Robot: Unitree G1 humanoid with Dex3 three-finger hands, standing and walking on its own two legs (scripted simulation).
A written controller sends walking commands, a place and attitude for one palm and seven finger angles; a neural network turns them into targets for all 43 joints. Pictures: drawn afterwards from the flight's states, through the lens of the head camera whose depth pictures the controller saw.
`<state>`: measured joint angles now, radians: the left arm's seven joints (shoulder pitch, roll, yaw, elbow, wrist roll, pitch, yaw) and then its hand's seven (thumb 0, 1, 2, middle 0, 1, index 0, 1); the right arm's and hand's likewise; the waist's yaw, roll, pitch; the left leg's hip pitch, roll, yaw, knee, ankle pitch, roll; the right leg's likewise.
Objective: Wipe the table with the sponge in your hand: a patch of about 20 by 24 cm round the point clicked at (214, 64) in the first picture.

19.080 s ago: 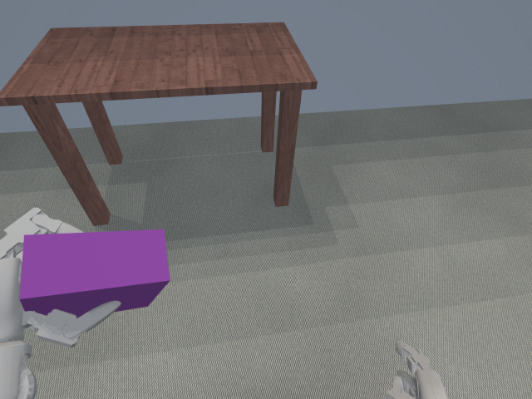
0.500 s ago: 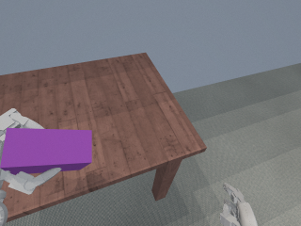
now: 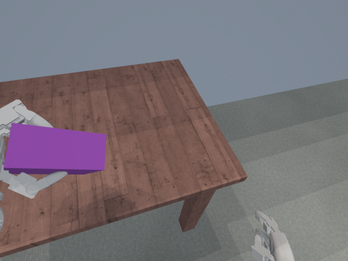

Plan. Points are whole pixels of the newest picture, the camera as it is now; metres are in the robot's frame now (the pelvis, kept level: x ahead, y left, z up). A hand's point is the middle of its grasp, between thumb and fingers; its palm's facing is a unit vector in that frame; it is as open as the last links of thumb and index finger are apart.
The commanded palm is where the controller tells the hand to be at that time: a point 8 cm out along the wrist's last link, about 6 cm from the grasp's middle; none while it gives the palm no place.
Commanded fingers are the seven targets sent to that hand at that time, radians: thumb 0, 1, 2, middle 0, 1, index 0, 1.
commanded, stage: come to a stop and stand still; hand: left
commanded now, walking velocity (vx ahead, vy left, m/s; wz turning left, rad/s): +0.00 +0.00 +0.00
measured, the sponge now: (69, 155) +0.25 +0.23 +0.14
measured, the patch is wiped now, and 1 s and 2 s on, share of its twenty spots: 0.00 0.00 0.00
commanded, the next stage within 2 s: look again from close up in 0.82 s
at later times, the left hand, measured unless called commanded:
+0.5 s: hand (55, 139) +0.26 +0.25 +0.17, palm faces +0.35 -0.87 -0.35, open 10.1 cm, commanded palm +0.20 +0.29 +0.17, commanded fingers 0.00 0.10 1.30 -1.20 -1.60 -1.20 -1.60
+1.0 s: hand (58, 151) +0.25 +0.25 +0.15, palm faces +0.33 -0.88 -0.34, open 10.1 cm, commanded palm +0.19 +0.28 +0.17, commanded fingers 0.00 0.10 1.30 -1.20 -1.60 -1.20 -1.60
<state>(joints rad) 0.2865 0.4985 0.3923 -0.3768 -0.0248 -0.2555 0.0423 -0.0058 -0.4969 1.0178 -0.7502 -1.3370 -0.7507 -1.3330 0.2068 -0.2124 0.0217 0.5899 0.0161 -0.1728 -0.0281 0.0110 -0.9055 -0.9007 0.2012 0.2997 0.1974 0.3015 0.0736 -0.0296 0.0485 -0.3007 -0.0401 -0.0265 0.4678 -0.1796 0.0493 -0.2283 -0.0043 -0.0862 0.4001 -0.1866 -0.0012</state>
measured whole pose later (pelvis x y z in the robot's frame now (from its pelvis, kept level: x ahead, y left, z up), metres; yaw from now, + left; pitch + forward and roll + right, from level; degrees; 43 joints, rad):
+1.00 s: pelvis +0.02 +0.01 +0.00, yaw -2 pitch +0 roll -2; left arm 0.43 0.36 0.33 -0.43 -0.05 -0.22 0.09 -0.01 -0.50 1.02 -0.75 -1.34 -0.75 -1.33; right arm 0.21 -0.20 0.03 0.58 0.01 -0.11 -0.04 0.01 -0.90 -0.90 0.20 0.30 0.20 0.30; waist 0.02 -0.02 0.02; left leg -0.24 -0.03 0.00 0.45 -0.21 0.06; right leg -0.17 0.00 -0.05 0.35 -0.19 0.01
